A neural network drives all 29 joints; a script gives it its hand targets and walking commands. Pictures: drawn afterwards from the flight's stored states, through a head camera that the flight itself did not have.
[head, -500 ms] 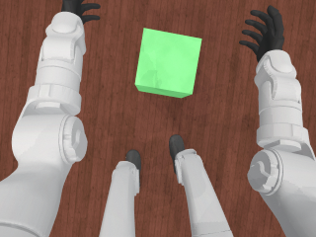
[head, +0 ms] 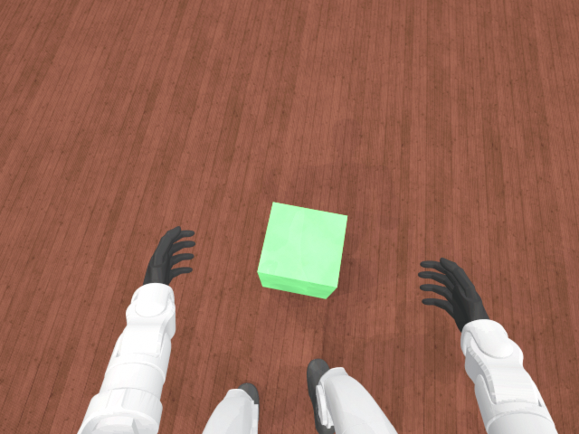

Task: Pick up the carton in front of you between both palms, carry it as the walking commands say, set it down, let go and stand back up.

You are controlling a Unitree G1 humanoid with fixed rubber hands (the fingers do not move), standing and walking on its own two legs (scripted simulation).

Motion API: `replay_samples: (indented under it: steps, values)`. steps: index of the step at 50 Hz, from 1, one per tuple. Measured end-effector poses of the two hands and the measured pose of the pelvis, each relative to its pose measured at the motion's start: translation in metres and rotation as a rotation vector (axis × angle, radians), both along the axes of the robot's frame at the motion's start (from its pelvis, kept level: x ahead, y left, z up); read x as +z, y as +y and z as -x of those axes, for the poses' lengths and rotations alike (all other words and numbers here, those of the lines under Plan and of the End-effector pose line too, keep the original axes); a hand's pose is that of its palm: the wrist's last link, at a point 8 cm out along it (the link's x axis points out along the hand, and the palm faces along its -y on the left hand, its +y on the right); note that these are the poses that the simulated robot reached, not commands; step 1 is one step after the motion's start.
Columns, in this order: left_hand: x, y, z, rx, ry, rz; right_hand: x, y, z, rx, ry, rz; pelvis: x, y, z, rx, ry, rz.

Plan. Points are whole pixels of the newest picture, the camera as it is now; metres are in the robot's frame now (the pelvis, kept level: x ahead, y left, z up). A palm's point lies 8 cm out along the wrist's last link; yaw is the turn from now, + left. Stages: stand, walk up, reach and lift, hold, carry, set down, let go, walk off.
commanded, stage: let go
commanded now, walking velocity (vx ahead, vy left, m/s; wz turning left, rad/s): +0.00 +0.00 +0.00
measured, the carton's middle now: (301, 254) +0.48 -0.07 -0.62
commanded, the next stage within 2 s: stand in 0.86 s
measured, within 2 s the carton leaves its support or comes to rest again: neither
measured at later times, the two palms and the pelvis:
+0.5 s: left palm (55, 394) +0.20 +0.27 -0.04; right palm (451, 361) +0.19 -0.19 -0.04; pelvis +0.03 +0.04 +0.03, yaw -1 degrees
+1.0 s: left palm (50, 417) +0.17 +0.28 -0.05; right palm (497, 372) +0.18 -0.25 -0.05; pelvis +0.03 +0.02 +0.03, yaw -1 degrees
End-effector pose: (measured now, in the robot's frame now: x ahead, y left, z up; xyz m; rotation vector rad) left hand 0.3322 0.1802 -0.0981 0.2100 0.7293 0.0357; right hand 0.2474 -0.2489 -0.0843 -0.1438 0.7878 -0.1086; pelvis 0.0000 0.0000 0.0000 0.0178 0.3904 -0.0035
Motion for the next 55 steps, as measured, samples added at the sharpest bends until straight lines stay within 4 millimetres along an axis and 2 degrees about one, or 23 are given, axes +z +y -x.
replay_samples:
  steps: [7,12,16,23,30,44,51,55]
  values:
    - [0.020,0.023,0.042,-0.009,0.013,0.003,0.029,0.016,0.045,-0.014,0.010,0.001,0.016,0.007,-0.016,-0.010,-0.134,0.012]
    - [0.035,0.044,0.071,-0.002,0.020,0.006,0.042,0.029,0.064,-0.013,0.019,0.000,0.025,0.017,-0.025,-0.012,-0.228,0.025]
    - [0.046,0.062,0.093,0.009,0.028,0.004,0.047,0.039,0.066,-0.003,0.015,-0.002,0.029,0.027,-0.030,-0.014,-0.295,0.034]
    - [0.061,0.090,0.128,0.040,0.049,0.003,0.048,0.055,0.056,0.030,0.000,-0.002,0.032,0.041,-0.034,-0.012,-0.385,0.040]
    - [0.064,0.096,0.140,0.047,0.061,0.013,0.048,0.059,0.054,0.043,0.008,0.005,0.032,0.044,-0.033,-0.007,-0.443,0.039]
    - [0.059,0.073,0.138,0.038,0.050,-0.013,0.051,0.028,0.064,-0.008,0.036,0.073,0.028,0.025,-0.028,-0.020,-0.454,0.035]
    - [0.051,0.109,0.162,0.079,0.148,-0.172,0.030,-0.007,0.074,0.005,0.066,0.143,0.025,0.016,-0.031,-0.005,-0.394,0.027]
    - [0.051,0.123,0.171,0.110,0.190,-0.211,0.021,-0.019,0.078,0.018,0.112,0.161,0.025,0.012,-0.037,0.003,-0.384,0.024]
